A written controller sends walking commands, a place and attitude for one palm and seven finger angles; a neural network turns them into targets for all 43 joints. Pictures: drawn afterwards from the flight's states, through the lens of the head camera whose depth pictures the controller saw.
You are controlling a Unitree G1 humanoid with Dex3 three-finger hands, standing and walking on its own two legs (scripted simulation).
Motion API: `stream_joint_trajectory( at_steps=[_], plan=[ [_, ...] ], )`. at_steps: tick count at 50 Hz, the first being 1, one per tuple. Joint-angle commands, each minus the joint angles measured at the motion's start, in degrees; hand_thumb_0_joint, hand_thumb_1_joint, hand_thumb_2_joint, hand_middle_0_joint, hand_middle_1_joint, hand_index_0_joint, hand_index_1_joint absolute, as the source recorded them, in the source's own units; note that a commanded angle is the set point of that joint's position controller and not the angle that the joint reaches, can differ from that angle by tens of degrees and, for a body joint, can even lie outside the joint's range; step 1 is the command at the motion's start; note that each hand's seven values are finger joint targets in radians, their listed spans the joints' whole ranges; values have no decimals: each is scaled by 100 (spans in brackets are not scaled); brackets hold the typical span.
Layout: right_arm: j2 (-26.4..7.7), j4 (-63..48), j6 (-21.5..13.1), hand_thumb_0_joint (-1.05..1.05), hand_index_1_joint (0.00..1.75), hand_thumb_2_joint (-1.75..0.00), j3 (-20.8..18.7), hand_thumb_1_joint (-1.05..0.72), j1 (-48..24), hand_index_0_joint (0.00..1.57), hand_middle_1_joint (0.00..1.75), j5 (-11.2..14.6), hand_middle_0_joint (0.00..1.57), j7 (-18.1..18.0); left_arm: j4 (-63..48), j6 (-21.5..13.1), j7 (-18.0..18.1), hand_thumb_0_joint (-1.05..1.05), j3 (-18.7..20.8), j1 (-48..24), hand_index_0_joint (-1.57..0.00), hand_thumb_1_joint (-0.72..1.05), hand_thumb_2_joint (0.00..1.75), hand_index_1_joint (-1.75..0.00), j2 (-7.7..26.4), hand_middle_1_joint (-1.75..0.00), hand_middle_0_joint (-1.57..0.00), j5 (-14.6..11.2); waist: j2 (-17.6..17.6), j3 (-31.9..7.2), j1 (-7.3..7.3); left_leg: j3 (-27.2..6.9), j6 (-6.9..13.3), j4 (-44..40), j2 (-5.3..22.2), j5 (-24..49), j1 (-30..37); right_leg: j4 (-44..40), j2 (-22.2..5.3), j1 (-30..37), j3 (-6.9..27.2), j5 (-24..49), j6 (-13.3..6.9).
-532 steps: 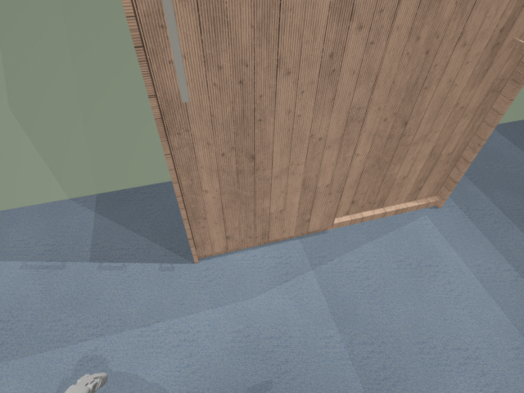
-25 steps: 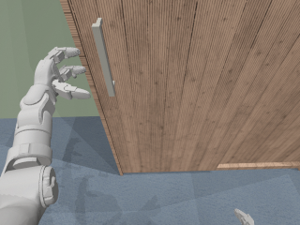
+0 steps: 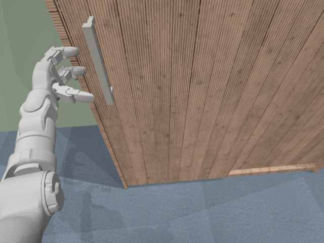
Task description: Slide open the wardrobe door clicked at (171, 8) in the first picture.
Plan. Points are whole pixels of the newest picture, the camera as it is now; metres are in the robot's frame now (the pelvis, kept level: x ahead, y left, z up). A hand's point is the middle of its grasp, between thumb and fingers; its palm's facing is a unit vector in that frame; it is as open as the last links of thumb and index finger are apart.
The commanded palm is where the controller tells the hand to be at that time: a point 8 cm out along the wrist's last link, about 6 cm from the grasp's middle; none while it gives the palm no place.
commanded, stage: move the hooked fingers beside the handle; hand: left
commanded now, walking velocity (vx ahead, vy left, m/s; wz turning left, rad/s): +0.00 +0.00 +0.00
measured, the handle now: (101, 66) +0.51 +0.16 +0.17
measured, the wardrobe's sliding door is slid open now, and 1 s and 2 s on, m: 0.00 0.00 0.00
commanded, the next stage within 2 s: feel for the door with the fingertips in 0.60 s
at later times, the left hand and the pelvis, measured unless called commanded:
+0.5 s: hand (79, 80) +0.44 +0.20 +0.18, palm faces +0.08 -1.00 +0.00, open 14.0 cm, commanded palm +0.41 +0.25 +0.18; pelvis -0.01 +0.00 +0.00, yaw +1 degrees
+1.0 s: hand (89, 79) +0.45 +0.17 +0.18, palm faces +0.05 -1.00 +0.02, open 14.0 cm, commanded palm +0.42 +0.23 +0.18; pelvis -0.01 +0.00 +0.00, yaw +1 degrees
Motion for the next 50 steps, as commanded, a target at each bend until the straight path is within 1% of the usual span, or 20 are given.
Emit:
stream_joint_trajectory(
  at_steps=[1,6,9,12,15,17,18,20,23,27,28,29,31,33,36,37,43,44,45,50],
  plan=[
    [-816,-757,-208,0,30,-90,-318,-90,-88,20,30,-16,20,-55,-1470,-262,52,0,307,-2475,-30,-50,30,-120,1635,-120,-30,-78,-130,-1854,174,-93,230,-294,-193,1788,120,-35,255,1504,-68,1867,-245],
    [-757,-793,-230,0,30,-90,-301,-90,-218,20,30,-5,20,-96,-1977,-287,58,0,65,-2819,-30,-50,30,-120,1437,-120,-30,-101,213,-1956,99,-112,229,-274,-196,1786,375,-69,260,1425,-51,1783,-258],
    [-729,-722,-270,0,30,-90,-260,-90,-281,20,30,17,20,-133,-1769,-234,63,0,-335,-3110,-30,-50,30,-120,1021,-120,-30,-150,156,-1589,-63,-166,235,-305,-191,1430,360,-181,258,1138,-73,1411,-238],
    [-790,-631,-260,0,30,-90,-237,-90,-209,20,30,4,20,-165,-1188,-117,99,0,-85,-3031,-30,-50,30,-120,1268,-120,-30,-139,-231,-1529,-20,-227,225,-339,-213,1233,153,-169,244,1145,-103,1230,-248],
    [-742,-653,-266,0,30,-90,-221,-90,-245,20,30,-12,20,-144,-1094,-106,153,0,-270,-3137,-30,-50,30,-120,1046,-120,-30,-57,12,-1682,-6,-207,216,-279,-240,1403,210,-105,206,1137,-81,1391,-255],
    [-753,-675,-251,0,30,-90,-216,-90,-228,20,30,-21,20,-109,-969,-155,188,0,-117,-2951,-30,-50,30,-120,1213,-120,-30,-13,2,-1689,70,-200,197,-252,-241,1463,118,-59,202,1187,-81,1464,-266],
    [-779,-683,-226,0,30,-90,-210,-90,-209,20,30,-25,20,-106,-881,-207,195,0,-123,-2895,-30,-50,30,-120,1241,-120,-30,-18,-237,-1689,54,-219,210,-251,-230,1432,60,-48,202,1245,-99,1426,-258],
    [-757,-726,-233,0,30,-90,-210,-90,-246,20,30,-22,20,-98,-916,-301,200,0,-185,-3089,-30,-50,30,-120,1136,-120,-30,-29,-276,-1676,25,-216,217,-249,-230,1380,53,-30,210,1201,-75,1427,-253],
    [-787,-724,-207,0,30,-90,-227,-90,-197,20,30,-42,20,-103,-934,-447,231,0,73,-3176,-30,-50,30,-120,1492,-120,-30,-6,-264,-1864,69,-212,225,-205,-226,1417,50,11,198,1332,-45,1478,-250],
    [-748,-762,-224,0,30,-90,-231,-90,-217,20,30,-44,20,-96,-1180,-556,187,0,160,-3164,-30,-50,30,-120,1597,-120,-30,8,-98,-2118,125,-142,235,-190,-244,1567,79,45,210,1547,16,1792,-244],
    [-777,-778,-207,0,30,-90,-246,-90,-189,20,30,-49,20,-101,-1222,-587,183,0,283,-2970,-30,-50,30,-120,1755,-120,-30,-1,-233,-2183,166,-155,246,-189,-228,1638,57,59,207,1674,-1,1827,-243],
    [-754,-793,-201,0,30,-90,-232,-90,-253,20,30,-26,20,-99,-1293,-575,141,0,204,-2913,-30,-50,30,-120,1700,-120,-30,13,12,-2137,178,-128,234,-208,-238,1621,63,54,208,1638,12,1836,-251],
    [-746,-797,-220,0,30,-90,-246,-90,-262,20,30,-17,20,-97,-1318,-510,72,0,109,-2842,-30,-50,30,-120,1530,-120,-30,-31,81,-2051,160,-106,231,-219,-233,1622,96,20,218,1568,9,1846,-255],
    [-802,-772,-195,0,30,-90,-246,-90,-228,20,30,0,20,-112,-1048,-401,15,0,198,-2555,-30,-50,30,-120,1624,-120,-30,-80,-190,-1750,152,-125,245,-268,-212,1445,-45,-47,220,1515,-37,1631,-253],
    [-806,-778,-196,0,30,-90,-253,-90,-240,20,30,22,20,-130,-1086,-258,-84,0,-11,-2679,-30,-50,30,-120,1394,-120,-30,-143,-144,-1642,91,-132,241,-306,-217,1202,-59,-104,225,1338,-33,1382,-245],
    [-779,-783,-207,0,30,-90,-247,-90,-272,20,30,35,20,-136,-1273,-236,-107,0,-285,-2898,-30,-50,30,-120,1098,-120,-30,-175,82,-1620,8,-128,234,-301,-221,1197,39,-128,225,1215,-38,1340,-247],
    [-760,-647,-323,0,30,-90,-260,-90,-206,20,30,-14,20,-133,-1425,-302,144,0,-452,-3252,-30,-50,30,-120,755,-120,-30,-256,-46,-1663,-56,-261,211,-274,-205,1128,218,-159,257,1015,-105,1010,-253],
    [-772,-597,-329,0,30,-90,-258,-90,-195,20,30,-18,20,-130,-1248,-278,222,0,-330,-3278,-30,-50,30,-120,859,-120,-30,-240,-214,-1634,-62,-279,214,-282,-208,1017,116,-164,251,994,-100,934,-232],
    [-763,-559,-330,0,30,-90,-249,-90,-184,20,30,-24,20,-126,-1219,-286,291,0,-372,-3474,-30,-50,30,-120,862,-120,-30,-179,-131,-1606,-101,-281,210,-281,-219,1004,102,-156,247,948,-87,927,-231],
    [-697,-593,-320,0,30,-90,-242,-90,-177,20,30,-85,20,-35,-1134,-369,637,0,-211,-3365,-30,-50,30,-120,964,-120,-30,82,-46,-1932,48,-231,202,-227,-247,1299,57,-22,219,1174,-63,1259,-243]
  ],
)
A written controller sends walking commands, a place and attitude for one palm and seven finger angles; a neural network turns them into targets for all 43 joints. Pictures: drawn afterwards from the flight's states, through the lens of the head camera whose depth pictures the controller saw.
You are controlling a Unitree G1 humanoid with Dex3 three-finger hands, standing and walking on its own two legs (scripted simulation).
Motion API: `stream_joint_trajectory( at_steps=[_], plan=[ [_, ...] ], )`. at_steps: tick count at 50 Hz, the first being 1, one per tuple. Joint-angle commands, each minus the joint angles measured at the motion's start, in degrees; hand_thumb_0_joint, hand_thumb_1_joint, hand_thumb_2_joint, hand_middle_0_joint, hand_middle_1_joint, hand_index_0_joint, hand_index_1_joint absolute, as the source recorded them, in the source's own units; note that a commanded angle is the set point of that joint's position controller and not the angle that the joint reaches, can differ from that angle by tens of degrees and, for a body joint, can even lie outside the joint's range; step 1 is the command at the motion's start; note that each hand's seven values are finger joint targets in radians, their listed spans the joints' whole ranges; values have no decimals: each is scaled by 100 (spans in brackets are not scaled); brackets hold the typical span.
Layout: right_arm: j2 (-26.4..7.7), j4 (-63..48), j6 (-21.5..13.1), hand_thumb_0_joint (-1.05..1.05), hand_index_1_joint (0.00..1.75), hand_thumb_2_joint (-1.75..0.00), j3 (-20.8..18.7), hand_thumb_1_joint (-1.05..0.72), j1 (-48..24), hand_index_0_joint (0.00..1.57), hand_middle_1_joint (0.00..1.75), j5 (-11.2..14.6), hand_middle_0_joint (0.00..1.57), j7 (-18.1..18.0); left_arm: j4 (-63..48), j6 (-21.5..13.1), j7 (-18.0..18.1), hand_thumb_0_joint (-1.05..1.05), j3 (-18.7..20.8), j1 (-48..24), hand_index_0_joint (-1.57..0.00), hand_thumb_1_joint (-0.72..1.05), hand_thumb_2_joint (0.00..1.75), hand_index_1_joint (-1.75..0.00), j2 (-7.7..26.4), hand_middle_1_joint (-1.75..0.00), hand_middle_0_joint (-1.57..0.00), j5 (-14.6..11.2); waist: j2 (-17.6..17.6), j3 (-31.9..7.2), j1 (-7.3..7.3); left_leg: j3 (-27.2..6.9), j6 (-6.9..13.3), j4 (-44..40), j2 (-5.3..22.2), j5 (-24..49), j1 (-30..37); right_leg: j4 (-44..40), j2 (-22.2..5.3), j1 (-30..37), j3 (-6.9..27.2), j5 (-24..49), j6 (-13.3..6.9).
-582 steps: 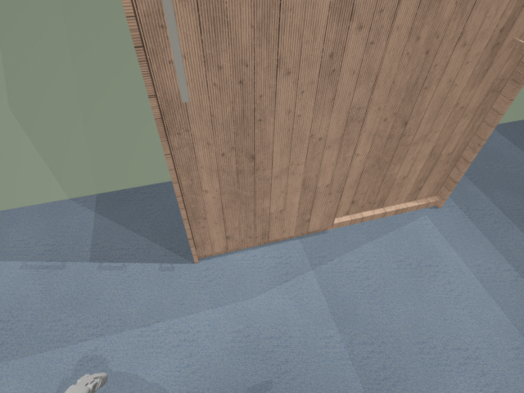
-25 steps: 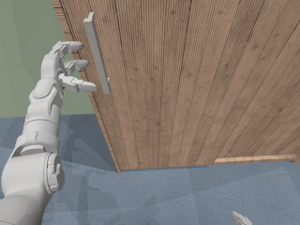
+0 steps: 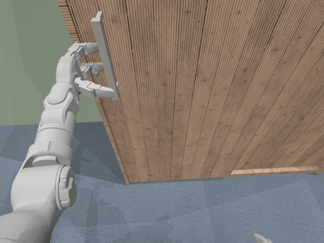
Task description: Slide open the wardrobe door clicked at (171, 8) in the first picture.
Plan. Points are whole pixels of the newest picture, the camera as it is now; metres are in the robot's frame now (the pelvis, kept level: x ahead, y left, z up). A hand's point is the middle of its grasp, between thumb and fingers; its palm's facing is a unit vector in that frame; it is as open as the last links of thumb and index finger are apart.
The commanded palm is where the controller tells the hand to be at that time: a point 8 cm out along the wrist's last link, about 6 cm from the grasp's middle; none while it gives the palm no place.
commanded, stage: feel for the door with the fingertips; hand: left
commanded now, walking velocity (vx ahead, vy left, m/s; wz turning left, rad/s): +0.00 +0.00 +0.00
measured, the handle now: (108, 60) +0.53 +0.15 +0.18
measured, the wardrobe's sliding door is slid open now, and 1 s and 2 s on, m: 0.00 0.00 0.00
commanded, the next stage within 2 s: slide the fingers in behind the handle in 0.52 s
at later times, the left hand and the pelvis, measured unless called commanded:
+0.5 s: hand (99, 67) +0.49 +0.16 +0.19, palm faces +0.04 -1.00 +0.00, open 14.0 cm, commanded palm +0.46 +0.22 +0.18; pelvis +0.01 +0.00 +0.00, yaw +0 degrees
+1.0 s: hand (102, 71) +0.48 +0.15 +0.18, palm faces +0.03 -1.00 +0.00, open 13.9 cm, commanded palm +0.45 +0.21 +0.18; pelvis +0.00 +0.00 +0.00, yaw -1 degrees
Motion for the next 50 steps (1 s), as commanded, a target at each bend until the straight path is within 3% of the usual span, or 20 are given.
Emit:
stream_joint_trajectory(
  at_steps=[1,3,8,12,13,17,18,19,22,23,30,33,34,36,37,39,41,47,49,50],
  plan=[
    [-738,-631,-204,0,30,-90,-291,-90,181,20,30,-64,20,1,-1224,-456,265,0,381,-2844,-30,-50,30,-120,1505,-120,-30,97,-142,-2048,67,-63,213,-375,-196,1350,212,-92,285,1387,77,1391,-232],
    [-738,-696,-169,0,30,-90,-289,-90,148,20,30,-66,20,20,-1287,-506,291,0,328,-2702,-30,-50,30,-120,1405,-120,-30,102,-189,-2139,95,-48,206,-375,-183,1481,228,-51,289,1512,56,1535,-241],
    [-736,-738,-104,0,30,-90,-294,-90,137,20,30,-60,20,1,-1259,-543,297,0,562,-2751,-30,-50,30,-120,1732,-120,-30,174,-138,-2111,128,32,226,-373,-181,1503,136,-56,277,1665,131,1732,-229],
    [-727,-689,-96,0,30,-90,-309,-90,184,20,30,-25,20,-10,-1168,-488,198,0,282,-2960,-30,-50,30,-120,1452,-120,-30,158,-152,-1866,-28,30,224,-387,-165,1347,170,-129,309,1400,105,1575,-222],
    [-746,-688,-92,0,30,-90,-315,-90,202,20,30,-33,20,-25,-1105,-477,168,0,202,-2972,-30,-50,30,-120,1350,-120,-30,121,-349,-1880,-79,26,246,-377,-163,1306,183,-150,305,1420,99,1537,-207],
    [-769,-567,-94,0,30,-90,-319,-90,325,20,30,-37,20,-56,-894,-427,57,0,214,-3367,-30,-50,30,-120,1418,-120,-30,59,-125,-1899,-152,-6,228,-355,-182,1271,194,-150,303,1285,100,1504,-213],
    [-780,-562,-90,0,30,-90,-328,-90,362,20,30,-46,20,-60,-870,-460,64,0,242,-3317,-30,-50,30,-120,1462,-120,-30,76,-226,-1967,-131,-19,240,-330,-183,1341,209,-135,303,1351,97,1526,-217],
    [-755,-572,-103,0,30,-90,-326,-90,348,20,30,-46,20,-45,-1011,-499,50,0,139,-3382,-30,-50,30,-120,1354,-120,-30,73,15,-2109,-140,-10,236,-311,-198,1463,283,-104,297,1356,107,1658,-222],
    [-740,-510,-126,0,30,-90,-316,-90,404,20,30,-64,20,-20,-844,-566,76,0,67,-3504,-30,-50,30,-120,1248,-120,-30,91,58,-1977,-181,-28,211,-291,-199,1403,251,-105,311,1206,85,1581,-222],
    [-772,-496,-114,0,30,-90,-336,-90,455,20,30,-78,20,-22,-725,-603,111,0,212,-3355,-30,-50,30,-120,1394,-120,-30,86,-189,-1997,-149,-50,228,-273,-191,1427,189,-90,312,1286,65,1573,-220],
    [-815,-429,-77,0,30,-90,-334,-90,561,20,30,-89,20,6,-302,-650,179,0,235,-3784,-30,-50,30,-120,1574,-120,-30,223,-115,-1857,-272,-60,228,-261,-204,1144,-19,-88,298,1053,105,1343,-194],
    [-858,-432,-38,0,30,-90,-337,-90,634,20,30,-101,20,5,23,-664,163,0,334,-3655,-30,-50,30,-120,1716,-120,-30,245,-357,-1834,-279,-72,246,-253,-203,1022,-172,-87,292,1081,101,1226,-187],
    [-842,-432,-48,0,30,-90,-329,-90,628,20,30,-103,20,15,-51,-701,135,0,304,-3755,-30,-50,30,-120,1709,-120,-30,241,-194,-1881,-287,-74,237,-250,-210,1037,-137,-76,293,1054,117,1260,-192],
    [-832,-479,-40,0,30,-90,-326,-90,628,20,30,-95,20,26,22,-720,73,0,309,-3559,-30,-50,30,-120,1666,-120,-30,231,-170,-1950,-232,-49,223,-237,-215,984,-176,-49,294,1076,116,1228,-204],
    [-817,-489,-43,0,30,-90,-325,-90,601,20,30,-88,20,30,-111,-752,51,0,246,-3669,-30,-50,30,-120,1606,-120,-30,212,36,-1946,-248,-42,215,-226,-213,996,-115,-53,296,1016,124,1223,-213],
    [-825,-547,-53,0,30,-90,-337,-90,603,20,30,-104,20,47,-178,-818,52,0,417,-3421,-30,-50,30,-120,1710,-120,-30,164,-32,-2120,-133,-59,216,-219,-203,1112,-98,-3,306,1172,105,1315,-228],
    [-796,-592,-55,0,30,-90,-326,-90,540,20,30,-82,20,52,-301,-813,24,0,253,-3315,-30,-50,30,-120,1492,-120,-30,128,24,-2082,-122,-31,205,-236,-194,1078,-66,-12,318,1139,99,1287,-235],
    [-778,-677,-118,0,30,-90,-349,-90,415,20,30,-71,20,62,-1029,-843,135,0,291,-3216,-30,-50,30,-120,1407,-120,-30,32,-57,-2214,-34,-57,205,-284,-157,1205,110,-18,350,1271,83,1334,-240],
    [-744,-674,-143,0,30,-90,-348,-90,360,20,30,-75,20,71,-1388,-844,209,0,170,-3291,-30,-50,30,-120,1289,-120,-30,43,202,-2272,-44,-65,189,-286,-152,1337,270,-22,349,1257,74,1383,-242],
    [-725,-665,-154,0,30,-90,-353,-90,342,20,30,-69,20,80,-1314,-790,251,0,174,-3065,-30,-50,30,-120,1197,-120,-30,38,57,-2192,-8,-59,195,-290,-146,1329,250,-34,360,1248,64,1377,-243]
  ],
)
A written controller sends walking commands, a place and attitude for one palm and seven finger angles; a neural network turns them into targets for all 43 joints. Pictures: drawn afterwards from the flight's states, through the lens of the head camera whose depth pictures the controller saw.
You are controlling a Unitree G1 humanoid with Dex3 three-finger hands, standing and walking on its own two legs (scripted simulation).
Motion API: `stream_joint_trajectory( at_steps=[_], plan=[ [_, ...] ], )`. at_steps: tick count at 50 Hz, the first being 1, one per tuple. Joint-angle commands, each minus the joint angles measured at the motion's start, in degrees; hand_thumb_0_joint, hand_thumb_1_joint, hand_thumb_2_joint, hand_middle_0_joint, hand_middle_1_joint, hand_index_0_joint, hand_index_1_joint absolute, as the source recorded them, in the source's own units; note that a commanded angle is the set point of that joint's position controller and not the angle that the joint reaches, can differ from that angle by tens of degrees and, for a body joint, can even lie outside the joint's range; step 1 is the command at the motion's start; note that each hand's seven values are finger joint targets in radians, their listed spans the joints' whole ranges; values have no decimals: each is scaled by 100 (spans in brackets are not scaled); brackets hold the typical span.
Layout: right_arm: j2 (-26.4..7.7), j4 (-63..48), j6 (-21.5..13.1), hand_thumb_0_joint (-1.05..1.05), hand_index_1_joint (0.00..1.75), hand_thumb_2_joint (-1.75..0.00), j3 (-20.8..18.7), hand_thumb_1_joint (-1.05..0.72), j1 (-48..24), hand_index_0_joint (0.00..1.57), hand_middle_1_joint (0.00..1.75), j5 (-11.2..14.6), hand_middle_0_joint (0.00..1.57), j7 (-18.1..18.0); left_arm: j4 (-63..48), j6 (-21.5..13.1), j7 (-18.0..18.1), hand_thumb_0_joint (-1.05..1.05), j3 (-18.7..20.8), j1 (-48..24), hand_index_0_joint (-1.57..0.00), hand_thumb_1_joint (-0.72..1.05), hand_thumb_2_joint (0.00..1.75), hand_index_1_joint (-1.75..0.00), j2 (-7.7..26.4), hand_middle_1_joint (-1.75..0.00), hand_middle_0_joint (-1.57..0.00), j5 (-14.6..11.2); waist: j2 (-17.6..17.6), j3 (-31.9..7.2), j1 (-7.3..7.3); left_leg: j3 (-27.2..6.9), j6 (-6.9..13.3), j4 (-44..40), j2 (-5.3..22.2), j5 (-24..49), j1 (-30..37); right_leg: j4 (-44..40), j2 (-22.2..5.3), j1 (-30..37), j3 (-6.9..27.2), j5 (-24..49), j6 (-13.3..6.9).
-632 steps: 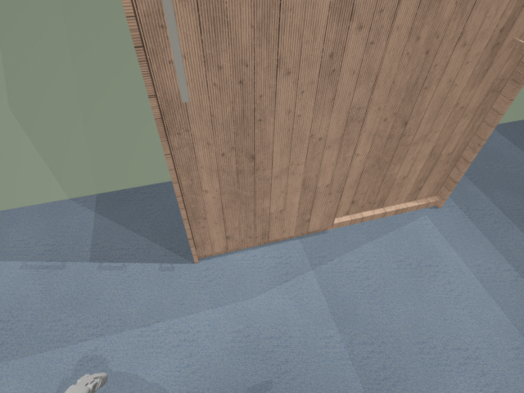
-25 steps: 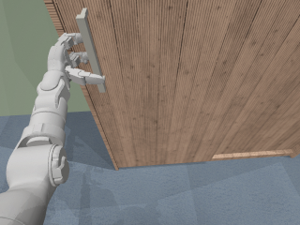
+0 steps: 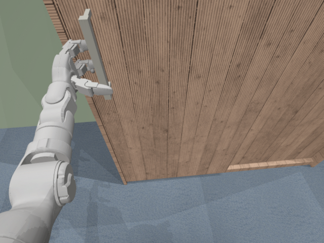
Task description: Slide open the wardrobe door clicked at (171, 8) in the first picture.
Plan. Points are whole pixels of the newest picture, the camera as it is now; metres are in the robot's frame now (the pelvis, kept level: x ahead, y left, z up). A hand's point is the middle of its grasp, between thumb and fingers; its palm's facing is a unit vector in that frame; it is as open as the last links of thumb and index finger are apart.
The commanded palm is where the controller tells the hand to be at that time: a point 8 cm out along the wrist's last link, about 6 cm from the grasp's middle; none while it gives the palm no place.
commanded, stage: slide the fingers in behind the handle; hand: left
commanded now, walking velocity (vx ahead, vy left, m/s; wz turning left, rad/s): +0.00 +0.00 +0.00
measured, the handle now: (99, 60) +0.53 +0.15 +0.18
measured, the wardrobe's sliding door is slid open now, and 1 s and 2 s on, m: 0.00 0.00 0.00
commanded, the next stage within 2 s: grip the handle and tug to test in 1.44 s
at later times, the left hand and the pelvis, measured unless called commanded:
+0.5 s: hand (102, 70) +0.47 +0.13 +0.19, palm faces +0.06 -1.00 +0.00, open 14.0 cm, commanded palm +0.44 +0.19 +0.18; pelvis +0.01 -0.01 +0.00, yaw +0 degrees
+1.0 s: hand (108, 68) +0.48 +0.12 +0.18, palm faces +0.07 -1.00 -0.01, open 14.0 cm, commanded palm +0.45 +0.17 +0.18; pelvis +0.01 -0.01 +0.00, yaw +1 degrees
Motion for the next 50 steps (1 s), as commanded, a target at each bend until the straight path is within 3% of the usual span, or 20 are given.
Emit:
stream_joint_trajectory(
  at_steps=[1,3,5,8,9,11,12,14,17,19,21,25,28,33,39,40,41,45,48,50],
  plan=[
    [-762,-641,-268,0,30,-90,-296,-90,-30,20,30,-7,20,-48,-1740,-314,130,0,-3,-2973,-30,-50,30,-120,1124,-120,-30,-57,-1,-1992,78,-137,178,-479,-179,1311,418,-175,303,1464,-51,1320,-236],
    [-803,-596,-249,0,30,-90,-296,-90,-22,20,30,-5,20,-77,-1463,-199,215,0,129,-2886,-30,-50,30,-120,1262,-120,-30,-39,-434,-1707,40,-148,221,-522,-173,1090,244,-254,296,1453,-61,1112,-209],
    [-793,-587,-231,0,30,-90,-275,-90,-57,20,30,-1,20,-92,-1408,-98,264,0,196,-3020,-30,-50,30,-120,1366,-120,-30,23,-286,-1657,61,-137,218,-562,-196,988,184,-265,276,1438,-25,1036,-216],
    [-727,-638,-244,0,30,-90,-273,-90,-93,20,30,-12,20,-88,-1611,-95,299,0,-27,-3043,-30,-50,30,-120,1095,-120,-30,89,-19,-1881,76,-107,214,-495,-211,1296,407,-216,260,1493,-16,1304,-240],
    [-713,-610,-248,0,30,-90,-267,-90,-94,20,30,-13,20,-84,-1637,-131,313,0,-11,-3075,-30,-50,30,-120,1143,-120,-30,98,-32,-1904,75,-120,200,-500,-211,1294,401,-215,265,1515,-25,1321,-236],
    [-694,-621,-270,0,30,-90,-269,-90,-111,20,30,-12,20,-81,-1691,-146,297,0,-231,-3152,-30,-50,30,-120,824,-120,-30,50,-23,-1954,27,-124,184,-488,-200,1422,521,-189,283,1483,-39,1451,-246],
    [-701,-607,-282,0,30,-90,-280,-90,-102,20,30,-11,20,-79,-1666,-143,286,0,-252,-3122,-30,-50,30,-120,750,-120,-30,6,-204,-1980,15,-132,188,-465,-199,1489,543,-179,293,1507,-48,1540,-240],
    [-713,-601,-274,0,30,-90,-283,-90,-115,20,30,-4,20,-73,-1559,-86,267,0,-218,-2921,-30,-50,30,-120,700,-120,-30,-58,-211,-2030,57,-125,185,-455,-200,1605,553,-161,285,1576,-52,1657,-243],
    [-716,-589,-228,0,30,-90,-273,-90,-132,20,30,-7,20,-71,-1442,51,291,0,-156,-2875,-30,-50,30,-120,717,-120,-30,-54,-361,-1937,72,-81,194,-475,-224,1531,420,-184,269,1622,-50,1697,-223],
    [-712,-622,-205,0,30,-90,-278,-90,-148,20,30,-23,20,-59,-1620,32,366,0,-15,-2808,-30,-50,30,-120,897,-120,-30,14,-324,-1990,148,-93,203,-479,-225,1673,425,-150,256,1718,-59,1781,-235],
    [-674,-684,-193,0,30,-90,-289,-90,-216,20,30,-29,20,-36,-1871,3,422,0,-17,-2677,-30,-50,30,-120,830,-120,-30,32,-236,-2120,217,-48,199,-448,-234,1834,486,-116,260,1826,-37,1969,-243],
    [-625,-686,-190,0,30,-90,-295,-90,-306,20,30,-13,20,-27,-2065,-20,487,0,-284,-2757,-30,-50,30,-120,491,-120,-30,5,-275,-1947,129,-32,213,-442,-225,1760,566,-171,275,1735,-36,1947,-224],
    [-680,-644,-149,0,30,-90,-289,-90,-308,20,30,-4,20,-86,-1814,78,515,0,-176,-2815,-30,-50,30,-120,679,-120,-30,18,-512,-1749,101,-65,229,-510,-219,1433,439,-250,261,1689,-34,1589,-208],
    [-646,-580,-138,0,30,-90,-254,-90,-294,20,30,-34,20,-133,-1703,39,595,0,-91,-3156,-30,-50,30,-120,857,-120,-30,98,-354,-1888,85,-76,239,-516,-255,1307,445,-273,238,1719,8,1445,-209],
    [-618,-545,-216,0,30,-90,-275,-90,-205,20,30,-34,20,-93,-1580,-87,547,0,-446,-3156,-30,-50,30,-120,369,-120,-30,63,-296,-2087,31,-90,205,-475,-240,1550,581,-192,268,1657,-28,1703,-222],
    [-629,-537,-215,0,30,-90,-275,-90,-214,20,30,-27,20,-91,-1470,-50,541,0,-415,-3086,-30,-50,30,-120,363,-120,-30,44,-227,-2027,42,-78,197,-476,-239,1532,562,-197,270,1613,-22,1687,-228],
    [-656,-503,-207,0,30,-90,-275,-90,-171,20,30,-34,20,-96,-1341,-14,548,0,-320,-3079,-30,-50,30,-120,445,-120,-30,21,-476,-2008,37,-85,202,-483,-238,1499,488,-208,270,1648,-34,1689,-215],
    [-647,-496,-203,0,30,-90,-275,-90,-152,20,30,-41,20,-73,-1267,11,619,0,-385,-3196,-30,-50,30,-120,396,-120,-30,101,-441,-1862,18,-94,210,-516,-240,1361,396,-228,261,1553,-37,1499,-210],
    [-616,-503,-227,0,30,-90,-292,-90,-123,20,30,-48,20,-38,-1488,-89,674,0,-626,-3341,-30,-50,30,-120,98,-120,-30,125,-122,-1960,-5,-103,187,-476,-241,1511,567,-196,268,1475,-53,1531,-240],
    [-609,-460,-257,0,30,-90,-307,-90,-103,20,30,-53,20,-21,-1506,-118,688,0,-722,-3399,-30,-50,30,-120,-42,-120,-30,89,-186,-1959,-57,-129,177,-451,-227,1512,614,-186,291,1396,-63,1528,-234]
  ],
)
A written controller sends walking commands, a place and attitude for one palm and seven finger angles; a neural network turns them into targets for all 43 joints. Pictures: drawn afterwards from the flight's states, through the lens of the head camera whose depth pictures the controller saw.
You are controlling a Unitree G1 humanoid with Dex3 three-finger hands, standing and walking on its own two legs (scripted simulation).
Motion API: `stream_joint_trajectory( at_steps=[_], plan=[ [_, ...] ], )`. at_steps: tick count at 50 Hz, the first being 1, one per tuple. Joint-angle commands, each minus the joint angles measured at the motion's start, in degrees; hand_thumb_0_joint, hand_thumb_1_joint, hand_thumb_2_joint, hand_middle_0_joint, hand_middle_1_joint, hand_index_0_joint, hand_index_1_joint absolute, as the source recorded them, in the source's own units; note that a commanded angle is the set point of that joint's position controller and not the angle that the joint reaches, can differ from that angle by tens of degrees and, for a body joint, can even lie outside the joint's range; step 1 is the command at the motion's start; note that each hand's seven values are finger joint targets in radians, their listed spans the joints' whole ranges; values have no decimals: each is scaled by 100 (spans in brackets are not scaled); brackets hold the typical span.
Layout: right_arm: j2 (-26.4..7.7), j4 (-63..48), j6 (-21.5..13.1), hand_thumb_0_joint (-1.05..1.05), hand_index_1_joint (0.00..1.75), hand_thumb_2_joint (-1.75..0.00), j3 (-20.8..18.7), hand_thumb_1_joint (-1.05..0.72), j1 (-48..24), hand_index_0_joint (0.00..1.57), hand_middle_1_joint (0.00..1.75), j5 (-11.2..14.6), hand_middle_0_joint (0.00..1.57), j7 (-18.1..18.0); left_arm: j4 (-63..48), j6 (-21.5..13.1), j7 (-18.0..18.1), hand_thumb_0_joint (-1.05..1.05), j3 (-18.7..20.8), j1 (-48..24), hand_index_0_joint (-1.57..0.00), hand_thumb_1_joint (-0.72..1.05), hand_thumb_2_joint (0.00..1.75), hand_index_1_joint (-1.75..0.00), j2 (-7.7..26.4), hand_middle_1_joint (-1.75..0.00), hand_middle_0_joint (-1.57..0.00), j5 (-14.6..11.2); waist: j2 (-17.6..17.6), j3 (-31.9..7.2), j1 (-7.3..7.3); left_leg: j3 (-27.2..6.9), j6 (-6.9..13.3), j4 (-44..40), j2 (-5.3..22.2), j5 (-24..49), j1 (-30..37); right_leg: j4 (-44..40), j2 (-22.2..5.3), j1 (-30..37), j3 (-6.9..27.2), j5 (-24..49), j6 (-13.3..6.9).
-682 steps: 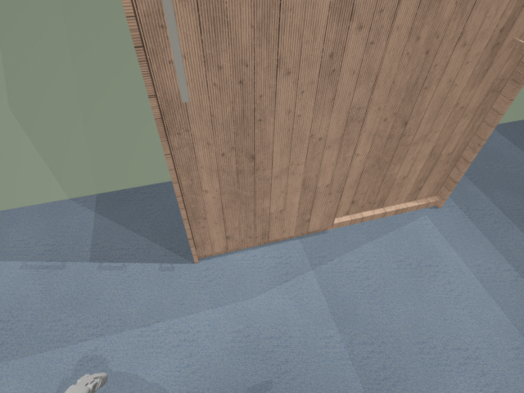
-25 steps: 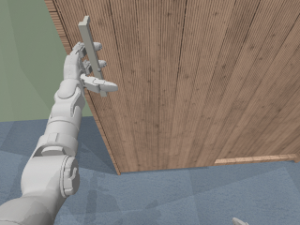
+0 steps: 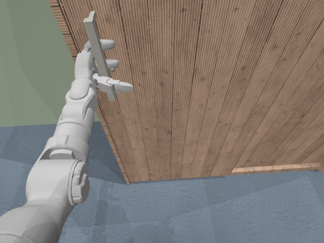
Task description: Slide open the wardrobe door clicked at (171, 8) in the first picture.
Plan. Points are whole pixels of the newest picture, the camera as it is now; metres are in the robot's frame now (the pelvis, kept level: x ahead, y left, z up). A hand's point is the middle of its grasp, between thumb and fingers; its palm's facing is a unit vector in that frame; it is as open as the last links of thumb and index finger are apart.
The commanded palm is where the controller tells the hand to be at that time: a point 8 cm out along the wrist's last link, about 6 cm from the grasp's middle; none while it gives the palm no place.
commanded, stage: slide the fingers in behind the handle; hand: left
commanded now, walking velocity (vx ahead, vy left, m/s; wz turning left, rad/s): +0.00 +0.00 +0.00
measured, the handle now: (103, 61) +0.52 +0.15 +0.18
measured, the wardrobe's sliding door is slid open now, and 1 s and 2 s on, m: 0.00 0.00 0.00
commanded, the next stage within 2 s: grip the handle and tug to test in 0.44 s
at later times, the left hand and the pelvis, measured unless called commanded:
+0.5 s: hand (112, 70) +0.48 +0.12 +0.18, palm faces +0.05 -1.00 -0.01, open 14.0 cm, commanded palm +0.45 +0.17 +0.18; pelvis +0.00 +0.00 +0.00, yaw +1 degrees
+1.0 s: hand (112, 69) +0.48 +0.12 +0.18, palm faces +0.06 -1.00 +0.00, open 9.3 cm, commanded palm +0.45 +0.17 +0.18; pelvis +0.01 +0.00 +0.00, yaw +0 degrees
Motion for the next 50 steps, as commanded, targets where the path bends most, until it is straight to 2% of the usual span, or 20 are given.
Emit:
stream_joint_trajectory(
  at_steps=[1,8,9,13,18,21,22,24,25,27,32,33,35,36,39,40,42,46,48,50],
  plan=[
    [-696,-564,-258,0,30,-90,-272,-90,152,20,30,-30,20,-16,-1343,-432,-49,0,-292,-3179,-30,-50,30,-120,494,-120,-30,-4,-348,-1991,-183,-77,215,-289,-203,1474,425,-129,311,1225,-6,1584,-201],
    [-706,-525,-282,0,30,-90,-279,-90,180,20,30,-44,20,-7,-1306,-432,-13,0,-274,-3101,-30,-50,30,-120,531,-120,-30,60,-201,-2121,-114,-98,199,-276,-208,1596,471,-78,299,1279,-23,1605,-222],
    [-676,-535,-295,0,30,-90,-254,-90,138,20,30,-33,20,3,-1352,-425,-22,0,-438,-3233,-30,-50,30,-120,322,-120,-30,17,-172,-2002,-188,-108,197,-278,-205,1543,488,-101,302,1169,-27,1556,-212],
    [-720,-488,-288,0,30,-90,-266,-90,177,20,30,-50,20,-10,-1228,-414,-10,0,-280,-3279,-30,-50,30,-120,523,-120,-30,18,-409,-1947,-174,-114,211,-298,-205,1434,400,-116,304,1218,-37,1479,-210],
    [-699,-487,-278,0,30,-90,-249,-90,161,20,30,-47,20,-17,-1122,-402,-12,0,-168,-3261,-30,-50,30,-120,662,-120,-30,52,-298,-1897,-129,-91,212,-284,-224,1442,328,-105,281,1230,-14,1509,-212],
    [-670,-531,-277,0,30,-90,-229,-90,101,20,30,-36,20,-12,-1147,-397,-34,0,-224,-3237,-30,-50,30,-120,552,-120,-30,28,-303,-1877,-141,-67,216,-270,-231,1459,338,-101,289,1206,-2,1578,-207],
    [-682,-514,-277,0,30,-90,-242,-90,136,20,30,-42,20,-15,-1177,-411,-23,0,-127,-3282,-30,-50,30,-120,680,-120,-30,28,-374,-1963,-134,-90,210,-277,-225,1472,348,-87,291,1252,-16,1581,-210],
    [-662,-564,-279,0,30,-90,-239,-90,100,20,30,-42,20,-13,-1411,-454,-29,0,-234,-3322,-30,-50,30,-120,550,-120,-30,-4,-199,-2132,-133,-94,207,-244,-231,1650,463,-56,289,1304,-4,1712,-216],
    [-652,-568,-288,0,30,-90,-252,-90,99,20,30,-43,20,-1,-1406,-454,-35,0,-160,-3162,-30,-50,30,-120,601,-120,-30,16,-146,-2208,-57,-83,193,-235,-224,1747,489,-28,292,1360,-5,1796,-229],
    [-670,-591,-271,0,30,-90,-241,-90,60,20,30,-36,20,0,-1336,-415,-38,0,-37,-2936,-30,-50,30,-120,697,-120,-30,-27,-362,-2140,-27,-51,206,-238,-223,1716,402,-46,300,1435,-6,1855,-218],
    [-678,-596,-248,0,30,-90,-251,-90,46,20,30,-27,20,-11,-1471,-415,-38,0,-69,-3089,-32,-27,40,-123,739,-123,-32,1,-383,-2015,-90,-46,221,-282,-216,1561,380,-103,297,1383,4,1729,-204],
    [-684,-624,-235,0,30,-90,-256,-90,34,20,30,-30,20,-20,-1489,-417,-27,0,-60,-2972,-33,-22,42,-124,747,-124,-33,16,-311,-2055,-35,-57,215,-284,-213,1646,412,-82,293,1428,-4,1724,-220],
    [-654,-621,-249,0,30,-90,-245,-90,16,20,30,-22,20,-12,-1535,-386,-45,0,-177,-3031,-34,-13,46,-125,591,-125,-34,-13,-200,-2019,-86,-40,208,-281,-214,1650,440,-99,298,1375,7,1772,-211],
    [-665,-607,-244,0,30,-90,-249,-90,46,20,30,-23,20,-14,-1486,-367,-45,0,-132,-2957,-35,-8,48,-126,626,-126,-35,-12,-366,-2041,-57,-51,211,-283,-210,1670,416,-91,305,1409,-11,1796,-214],
    [-670,-600,-234,0,30,-90,-250,-90,44,20,30,-18,20,-29,-1532,-346,-33,0,-146,-3083,-36,6,54,-128,668,-128,-36,-1,-284,-2000,-95,-65,212,-300,-210,1642,415,-112,296,1404,-10,1751,-213],
    [-667,-623,-239,0,30,-90,-259,-90,44,20,30,-25,20,-24,-1534,-330,-33,0,-110,-2959,-36,11,56,-129,659,-129,-36,9,-264,-2122,-37,-48,209,-290,-220,1668,438,-89,301,1447,-3,1778,-216],
    [-671,-563,-232,0,30,-90,-241,-90,63,20,30,-24,20,-35,-1411,-292,-38,0,-168,-3100,-38,20,60,-130,624,-130,-38,0,-400,-1940,-124,-51,219,-304,-226,1518,362,-143,296,1360,-10,1692,-198],
    [-676,-598,-228,0,30,-90,-258,-90,54,20,30,-38,20,-35,-1523,-325,-36,0,46,-2848,-40,39,68,-133,811,-133,-40,-8,-336,-2220,0,-12,227,-279,-226,1749,445,-98,297,1556,13,1929,-211],
    [-677,-603,-215,0,30,-90,-258,-90,48,20,30,-33,20,-33,-1473,-321,-53,0,-40,-2788,-41,48,72,-134,717,-134,-41,-11,-347,-2077,-28,-18,225,-289,-229,1717,410,-121,293,1529,-6,1870,-210],
    [-681,-602,-224,0,30,-90,-257,-90,39,20,30,-25,20,-31,-1482,-331,-69,0,87,-2751,-42,57,76,-135,860,-135,-42,-34,-434,-2043,-11,-8,231,-302,-222,1606,356,-140,303,1541,11,1827,-203]
  ],
)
